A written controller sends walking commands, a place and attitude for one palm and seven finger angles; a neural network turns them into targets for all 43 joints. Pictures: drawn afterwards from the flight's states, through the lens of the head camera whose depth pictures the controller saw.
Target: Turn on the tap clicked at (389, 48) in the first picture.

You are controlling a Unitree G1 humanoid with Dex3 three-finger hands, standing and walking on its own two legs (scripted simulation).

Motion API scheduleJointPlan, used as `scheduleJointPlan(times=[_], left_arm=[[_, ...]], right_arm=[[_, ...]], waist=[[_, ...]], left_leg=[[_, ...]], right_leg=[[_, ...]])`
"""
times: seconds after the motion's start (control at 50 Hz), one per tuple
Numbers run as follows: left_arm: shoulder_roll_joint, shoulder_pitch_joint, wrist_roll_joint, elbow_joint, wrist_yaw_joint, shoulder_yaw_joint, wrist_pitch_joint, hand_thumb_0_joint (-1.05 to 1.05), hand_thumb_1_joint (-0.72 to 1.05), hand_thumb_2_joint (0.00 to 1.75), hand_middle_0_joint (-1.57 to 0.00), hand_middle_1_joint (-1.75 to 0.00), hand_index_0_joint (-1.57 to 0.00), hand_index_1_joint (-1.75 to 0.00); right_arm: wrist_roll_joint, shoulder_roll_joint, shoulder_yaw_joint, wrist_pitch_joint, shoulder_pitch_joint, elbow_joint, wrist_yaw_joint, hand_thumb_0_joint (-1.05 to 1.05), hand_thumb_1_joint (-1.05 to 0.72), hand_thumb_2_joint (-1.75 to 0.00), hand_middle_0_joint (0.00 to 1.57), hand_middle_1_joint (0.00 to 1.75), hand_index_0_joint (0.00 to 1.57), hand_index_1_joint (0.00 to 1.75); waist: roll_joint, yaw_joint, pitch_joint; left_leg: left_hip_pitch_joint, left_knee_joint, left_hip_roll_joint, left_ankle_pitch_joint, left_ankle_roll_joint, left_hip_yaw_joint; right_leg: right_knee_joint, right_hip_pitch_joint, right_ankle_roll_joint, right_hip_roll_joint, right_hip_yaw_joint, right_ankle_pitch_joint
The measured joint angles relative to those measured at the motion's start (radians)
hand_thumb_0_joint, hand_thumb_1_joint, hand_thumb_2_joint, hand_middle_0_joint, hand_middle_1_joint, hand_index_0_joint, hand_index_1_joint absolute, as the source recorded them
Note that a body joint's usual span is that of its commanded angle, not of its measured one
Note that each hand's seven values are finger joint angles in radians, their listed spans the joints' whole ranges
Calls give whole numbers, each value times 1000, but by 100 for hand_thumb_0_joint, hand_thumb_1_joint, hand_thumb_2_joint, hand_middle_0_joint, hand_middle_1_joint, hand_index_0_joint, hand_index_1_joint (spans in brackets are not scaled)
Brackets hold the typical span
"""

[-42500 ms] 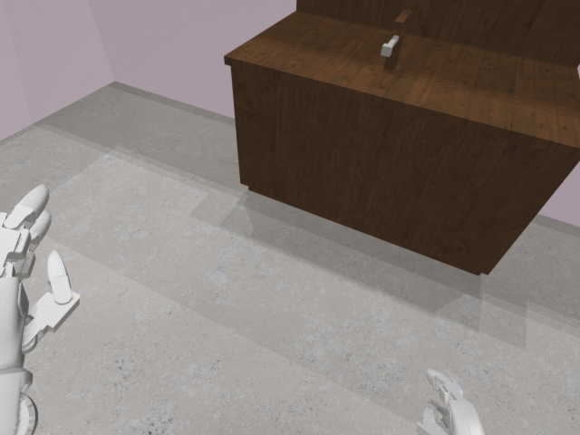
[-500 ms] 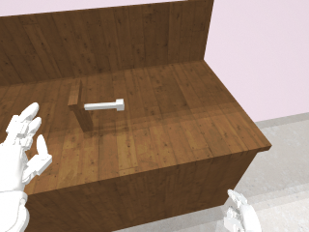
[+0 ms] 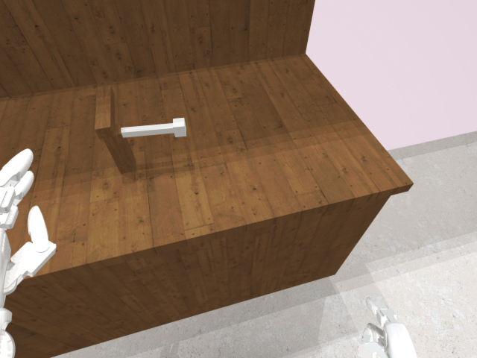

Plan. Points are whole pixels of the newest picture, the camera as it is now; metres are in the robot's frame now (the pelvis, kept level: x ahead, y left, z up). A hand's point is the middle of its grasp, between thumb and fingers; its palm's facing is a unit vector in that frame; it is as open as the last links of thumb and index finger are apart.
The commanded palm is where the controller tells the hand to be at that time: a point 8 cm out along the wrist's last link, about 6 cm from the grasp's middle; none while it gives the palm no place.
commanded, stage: step back with the hand held close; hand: left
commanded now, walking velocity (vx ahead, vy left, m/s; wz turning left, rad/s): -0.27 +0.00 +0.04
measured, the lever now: (179, 127) +0.54 +0.17 +0.06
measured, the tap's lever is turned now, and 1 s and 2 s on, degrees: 82 82 82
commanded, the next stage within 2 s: stop stepping back and stand still in 0.92 s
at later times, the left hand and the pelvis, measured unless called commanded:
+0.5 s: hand (13, 268) +0.18 +0.26 +0.17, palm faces +0.42 -0.79 -0.44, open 7.4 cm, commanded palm +0.12 +0.29 +0.18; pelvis -0.03 +0.00 +0.00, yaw +1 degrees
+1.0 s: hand out of the picture +0.09 +0.20 +0.15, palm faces +0.34 -0.85 -0.40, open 7.4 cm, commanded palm +0.02 +0.24 +0.18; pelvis -0.14 -0.04 +0.00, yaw +0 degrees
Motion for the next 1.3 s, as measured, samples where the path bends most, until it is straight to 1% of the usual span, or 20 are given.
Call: scheduleJointPlan(times=[0.08,0.28,0.36,0.44,0.5,0.6,0.7,0.74,0.8,0.86,0.9,0.92,0.94,1.0,1.06,1.12,1.18,1.22,1.26,1.3], left_arm=[[-11,-21,18,8,6,2,-1,1,89,90,-21,-30,-21,-30],[-28,-39,11,-40,15,-11,3,1,89,90,-21,-30,-21,-30],[2,-18,4,-94,19,-6,-10,1,89,90,-21,-30,-21,-30],[34,-10,21,-76,17,35,-17,1,89,90,-21,-30,-21,-30],[32,-23,9,-50,23,54,-12,1,89,90,-21,-30,-21,-30],[-29,-62,1,-24,23,12,23,1,89,90,-21,-30,-21,-30],[-13,-84,-4,-45,-5,-21,29,1,89,90,-21,-30,-21,-30],[-7,-74,-6,-57,-22,-20,9,1,89,90,-21,-30,-21,-30],[13,-23,-16,-90,-37,-17,-21,1,89,90,-21,-30,-21,-30],[21,27,-11,-100,-41,8,-44,1,89,90,-21,-30,-21,-30],[20,26,-9,-76,-35,24,-48,1,89,90,-21,-30,-21,-30],[19,17,-10,-65,-30,29,-45,1,89,90,-21,-30,-21,-30],[19,5,-14,-59,-24,31,-39,1,89,90,-21,-30,-21,-30],[28,-45,-21,-25,-7,35,-20,1,89,90,-21,-30,-21,-30],[9,-44,-21,-39,0,14,18,1,89,90,-21,-30,-21,-30],[3,-1,-17,-76,4,0,41,1,89,90,-21,-30,-21,-30],[27,38,-9,-83,8,12,42,1,89,90,-21,-30,-21,-30],[23,25,-3,-62,6,12,41,1,89,90,-21,-30,-21,-30],[1,2,-5,-31,0,6,43,1,89,90,-21,-30,-21,-30],[-20,-17,-7,5,-4,2,48,1,89,90,-21,-30,-21,-30]], right_arm=[[-3,12,8,-9,9,4,-1,1,-90,-90,20,30,20,30],[-8,27,10,-9,-14,17,17,1,-90,-90,21,30,20,30],[-7,21,3,-7,-28,14,19,1,-90,-90,21,30,20,30],[-26,38,-8,-24,-21,26,7,1,-90,-90,20,30,20,30],[-30,61,-4,-46,-13,56,11,1,-90,-90,20,30,20,30],[-30,79,24,-70,-33,76,22,1,-90,-90,21,30,20,30],[-31,94,41,-79,-79,57,26,1,-90,-90,21,30,20,30],[-30,80,38,-72,-100,51,27,1,-90,-90,21,30,20,30],[-7,68,16,-51,-85,58,22,1,-90,-90,21,30,20,30],[0,53,7,-25,-51,57,11,1,-90,-90,21,30,20,30],[2,37,4,-16,-39,50,1,1,-90,-90,21,30,20,30],[4,25,1,-15,-37,43,-4,1,-90,-90,21,30,20,30],[6,11,-5,-17,-37,32,-9,1,-90,-90,21,30,20,30],[5,26,-24,-38,-62,42,-2,1,-90,-90,20,30,20,30],[-4,42,-17,-78,-58,42,14,1,-90,-90,20,30,19,30],[-1,55,-3,-95,-28,25,26,1,-90,-90,20,30,20,30],[1,55,14,-88,10,11,23,1,-90,-90,20,30,20,30],[0,45,13,-71,13,30,22,1,-90,-90,21,30,20,30],[1,38,10,-55,9,76,23,1,-90,-90,21,30,20,30],[1,37,10,-40,12,112,22,1,-90,-90,21,30,20,30]], waist=[[-4,-4,2],[-14,-17,8],[-30,-33,18],[-34,-31,6],[-36,-8,-19],[-25,20,-34],[-36,6,-25],[6,-1,-8],[3,-3,-18],[-45,-12,-52],[-62,-23,-63],[-61,-28,-61],[-50,-34,-57],[-101,-25,-11],[-98,-31,17],[-75,-40,18],[-49,-38,5],[-24,-31,7],[-26,-23,-3],[-43,-24,-32]], left_leg=[[-17,17,-10,2,6,-6],[-91,124,-4,-88,-21,-28],[-110,124,-3,-2,-1,-23],[-99,78,-3,12,14,-22],[-80,-6,12,63,7,-22],[-74,-100,57,132,-13,-10],[-130,-107,73,179,-40,-11],[-163,-71,108,176,-54,-37],[-211,176,79,-63,-86,-65],[-192,342,31,-201,-91,-38],[-118,240,25,-172,-91,-14],[-66,139,32,-81,-88,-3],[-24,52,41,-5,-61,-2],[-9,12,12,-41,-18,24],[2,-24,23,4,-24,18],[2,-40,42,40,-38,2],[-33,28,57,1,-49,-11],[-91,185,56,-150,-58,-41],[-146,400,37,-175,-66,-53],[-153,497,34,-168,-65,-37]], right_leg=[[36,-22,17,4,19,-17],[71,-60,-11,14,6,-14],[100,-84,-1,8,-1,-17],[313,-113,23,35,67,-192],[397,-82,28,35,84,-285],[226,36,34,7,87,-287],[-12,136,27,-8,91,-169],[-62,146,42,27,70,-149],[-52,127,30,33,70,-124],[-39,98,27,3,80,-117],[-17,70,32,-10,78,-115],[9,52,35,-11,72,-120],[51,25,39,-5,61,-130],[242,-65,34,-15,106,-266],[326,-99,38,5,106,-306],[260,-66,37,0,69,-275],[78,28,27,-10,40,-161],[65,26,7,0,23,-45],[70,17,-2,-5,26,-37],[66,2,-3,-20,31,-35]])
